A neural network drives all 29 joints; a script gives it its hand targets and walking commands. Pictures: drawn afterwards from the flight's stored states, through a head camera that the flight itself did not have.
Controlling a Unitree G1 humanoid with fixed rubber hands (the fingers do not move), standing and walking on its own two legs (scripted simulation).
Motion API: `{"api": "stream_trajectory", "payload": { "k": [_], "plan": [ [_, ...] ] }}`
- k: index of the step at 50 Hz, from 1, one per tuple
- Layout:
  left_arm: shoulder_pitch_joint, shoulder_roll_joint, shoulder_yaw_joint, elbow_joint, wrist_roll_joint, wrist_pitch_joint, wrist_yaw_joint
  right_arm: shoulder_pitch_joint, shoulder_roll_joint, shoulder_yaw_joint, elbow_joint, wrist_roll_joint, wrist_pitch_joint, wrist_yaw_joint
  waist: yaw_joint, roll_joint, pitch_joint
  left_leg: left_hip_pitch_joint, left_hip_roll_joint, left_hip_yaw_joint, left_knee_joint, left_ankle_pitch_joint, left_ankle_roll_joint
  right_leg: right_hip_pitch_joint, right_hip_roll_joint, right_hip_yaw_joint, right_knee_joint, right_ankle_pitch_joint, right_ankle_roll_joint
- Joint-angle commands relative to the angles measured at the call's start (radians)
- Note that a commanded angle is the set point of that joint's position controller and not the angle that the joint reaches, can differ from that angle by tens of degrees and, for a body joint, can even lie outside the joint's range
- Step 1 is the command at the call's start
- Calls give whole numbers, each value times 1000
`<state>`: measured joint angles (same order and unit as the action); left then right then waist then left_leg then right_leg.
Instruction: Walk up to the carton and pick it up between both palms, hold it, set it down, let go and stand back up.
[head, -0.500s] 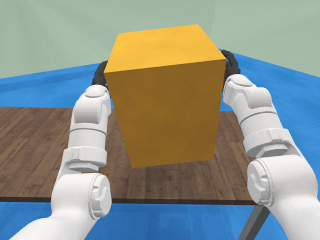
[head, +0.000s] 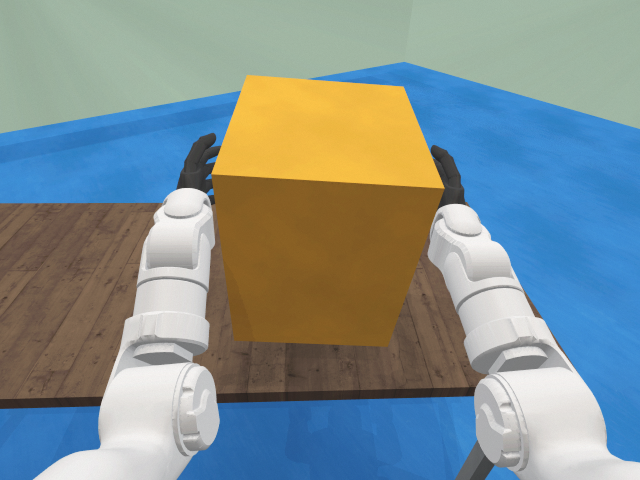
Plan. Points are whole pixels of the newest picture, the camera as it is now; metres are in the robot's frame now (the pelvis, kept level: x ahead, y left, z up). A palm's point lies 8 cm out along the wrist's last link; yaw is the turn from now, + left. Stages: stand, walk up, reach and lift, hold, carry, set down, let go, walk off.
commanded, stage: set down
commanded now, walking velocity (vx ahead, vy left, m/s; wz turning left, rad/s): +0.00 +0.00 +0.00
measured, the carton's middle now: (318, 213) +0.43 +0.00 +0.17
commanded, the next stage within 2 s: none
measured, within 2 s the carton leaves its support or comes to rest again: neither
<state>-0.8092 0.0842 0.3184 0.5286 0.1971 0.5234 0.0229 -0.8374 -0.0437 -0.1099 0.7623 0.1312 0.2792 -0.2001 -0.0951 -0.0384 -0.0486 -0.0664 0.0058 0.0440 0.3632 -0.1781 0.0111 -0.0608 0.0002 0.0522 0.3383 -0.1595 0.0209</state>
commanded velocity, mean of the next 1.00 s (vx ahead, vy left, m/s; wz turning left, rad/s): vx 0.00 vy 0.00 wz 0.00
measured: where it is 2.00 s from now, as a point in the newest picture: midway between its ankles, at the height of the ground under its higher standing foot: outside the picture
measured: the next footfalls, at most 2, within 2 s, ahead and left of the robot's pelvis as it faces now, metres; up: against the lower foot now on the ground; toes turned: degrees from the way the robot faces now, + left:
none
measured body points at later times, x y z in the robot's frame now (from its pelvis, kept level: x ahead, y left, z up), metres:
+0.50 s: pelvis +0.01 +0.00 +0.00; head -0.03 +0.03 +0.45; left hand +0.43 +0.16 +0.19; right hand +0.41 -0.15 +0.20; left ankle +0.02 +0.11 -0.75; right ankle +0.03 -0.13 -0.75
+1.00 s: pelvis +0.01 +0.00 +0.00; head -0.02 +0.03 +0.45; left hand +0.44 +0.15 +0.16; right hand +0.41 -0.16 +0.17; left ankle +0.02 +0.11 -0.75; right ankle +0.03 -0.13 -0.75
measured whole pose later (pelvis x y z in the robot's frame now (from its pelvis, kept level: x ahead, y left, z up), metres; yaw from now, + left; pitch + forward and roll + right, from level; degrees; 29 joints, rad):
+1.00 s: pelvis +0.01 +0.00 +0.00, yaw +0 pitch -6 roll +0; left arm -0.80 0.08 0.33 0.74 0.20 0.31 0.00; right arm -0.78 0.06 -0.31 0.77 -0.08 0.17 -0.15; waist -0.08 -0.06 0.02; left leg -0.06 0.01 0.04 0.36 -0.20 0.01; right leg -0.05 0.00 0.05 0.34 -0.18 0.03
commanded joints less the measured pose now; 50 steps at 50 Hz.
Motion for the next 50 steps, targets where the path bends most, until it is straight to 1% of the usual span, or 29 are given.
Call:
{"api": "stream_trajectory", "payload": {
  "k": [1,3,4,6,8,10,13,14,16,17,19,21,23,24,27,29,30,31,33,34,37,39,41,43,45,46,47,48,50],
  "plan": [
    [-751,-611,-307,-30,-51,-55,-157,-917,551,258,-260,56,-97,138,32,21,-282,87,-49,-30,-71,96,-19,105,53,-98,-108,66,3],
    [-752,-583,-255,29,-19,-54,-174,-892,541,214,-203,16,-91,149,44,3,-213,37,-47,-19,-106,-16,-2,87,43,-93,-116,-27,3],
    [-745,-571,-229,70,-9,-51,-183,-892,535,187,-190,-1,-90,152,41,-11,-190,24,-49,-15,-120,-67,10,79,38,-96,-121,-63,5],
    [-745,-539,-197,100,7,-56,-194,-863,523,152,-151,-36,-88,163,38,-18,-181,7,-48,-7,-133,-103,19,73,33,-100,-122,-107,6],
    [-747,-538,-199,113,2,-71,-202,-839,510,133,-138,-56,-90,171,30,-1,-179,-6,-48,-2,-141,-123,19,80,32,-105,-120,-125,6],
    [-790,-544,-221,69,-20,-95,-199,-846,520,125,-161,-78,-106,178,19,-10,-238,12,-40,-2,-137,-86,14,86,34,-110,-107,-84,8],
    [-829,-554,-260,39,-45,-134,-195,-842,546,123,-165,-104,-129,179,5,12,-299,33,-41,-3,-128,-28,-2,126,30,-110,-92,8,16],
    [-845,-569,-287,13,-62,-147,-191,-843,561,144,-186,-101,-139,179,4,12,-356,59,-39,2,-113,27,-8,144,34,-109,-81,67,17],
    [-843,-589,-335,-21,-83,-172,-181,-845,580,169,-207,-93,-160,178,3,55,-435,84,-44,0,-86,117,-28,171,42,-112,-66,162,15],
    [-831,-595,-351,-29,-88,-184,-177,-824,593,188,-200,-88,-163,175,4,62,-453,96,-46,1,-70,168,-36,187,42,-109,-57,217,18],
    [-798,-608,-369,-20,-92,-194,-171,-800,582,193,-202,-88,-171,170,-9,75,-477,117,-44,-4,-50,230,-52,192,47,-110,-56,268,15],
    [-765,-599,-351,-8,-83,-200,-171,-782,590,206,-199,-88,-175,164,6,55,-482,105,-49,0,-47,250,-50,222,43,-101,-54,324,21],
    [-727,-587,-336,9,-69,-194,-179,-741,569,197,-180,-92,-171,159,-6,54,-439,108,-50,-3,-47,269,-54,233,46,-106,-53,355,23],
    [-696,-573,-313,18,-56,-189,-184,-725,570,207,-181,-92,-167,158,5,46,-419,95,-53,1,-49,263,-50,258,40,-98,-51,379,28],
    [-656,-553,-279,19,-32,-177,-196,-672,570,215,-162,-89,-154,156,7,33,-375,85,-59,3,-57,267,-45,285,35,-92,-43,433,38],
    [-633,-541,-255,28,-21,-172,-204,-675,571,223,-181,-89,-150,154,18,21,-374,74,-62,4,-58,262,-40,304,30,-88,-38,463,44],
    [-644,-538,-253,28,-22,-173,-206,-681,568,216,-179,-88,-152,155,12,32,-393,74,-61,3,-59,268,-41,302,29,-88,-35,470,44],
    [-629,-535,-252,30,-19,-175,-210,-685,571,223,-196,-92,-156,155,17,22,-392,68,-63,3,-60,270,-41,313,28,-89,-35,485,45],
    [-644,-543,-253,28,-18,-181,-211,-691,575,223,-217,-97,-162,155,19,23,-407,63,-62,5,-61,264,-43,318,27,-91,-30,486,46],
    [-658,-533,-247,42,-16,-189,-213,-689,578,209,-195,-108,-163,156,19,22,-399,53,-63,8,-65,243,-41,310,24,-91,-32,471,47],
    [-704,-540,-256,51,-31,-208,-213,-721,584,186,-218,-129,-179,159,9,33,-428,42,-61,4,-68,225,-41,301,20,-96,-33,447,44],
    [-716,-542,-261,72,-38,-225,-213,-735,593,170,-212,-146,-188,160,8,34,-429,25,-61,10,-72,209,-40,293,17,-98,-33,436,46],
    [-729,-540,-248,114,-31,-239,-216,-752,598,146,-213,-169,-199,165,14,29,-416,6,-59,11,-80,169,-37,287,17,-94,-39,391,44],
    [-735,-533,-232,155,-27,-254,-220,-741,602,119,-180,-194,-201,168,7,12,-399,-7,-58,16,-91,130,-29,275,12,-96,-42,371,47],
    [-761,-517,-204,183,-13,-271,-223,-725,609,83,-141,-222,-203,176,14,30,-380,-27,-57,22,-107,93,-25,274,7,-95,-47,321,46],
    [-749,-510,-186,203,2,-276,-226,-710,607,72,-128,-237,-201,179,25,27,-351,-30,-54,28,-114,79,-22,271,7,-96,-49,296,46],
    [-770,-506,-186,202,-4,-288,-227,-708,611,67,-123,-245,-205,182,17,20,-368,-33,-53,29,-116,82,-21,276,6,-97,-47,302,46],
    [-778,-498,-177,217,6,-299,-230,-686,619,55,-94,-261,-203,186,21,23,-355,-41,-54,35,-122,64,-20,278,4,-93,-49,289,48],
    [-793,-489,-165,225,12,-319,-228,-677,630,47,-89,-278,-206,192,22,26,-366,-46,-52,39,-123,80,-20,290,3,-94,-40,307,50]
  ]
}}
